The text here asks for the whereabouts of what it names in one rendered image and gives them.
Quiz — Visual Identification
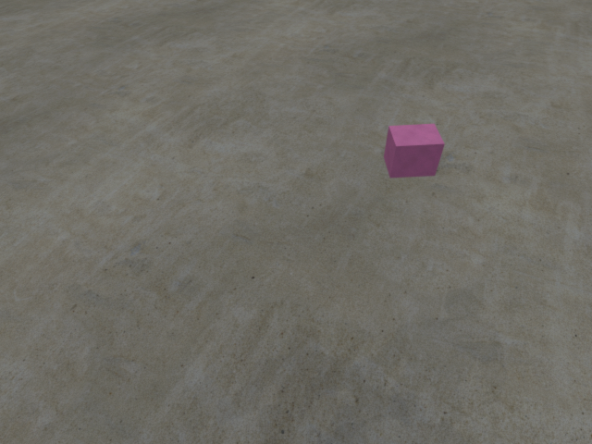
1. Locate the carton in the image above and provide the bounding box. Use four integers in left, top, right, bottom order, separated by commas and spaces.
384, 124, 445, 178

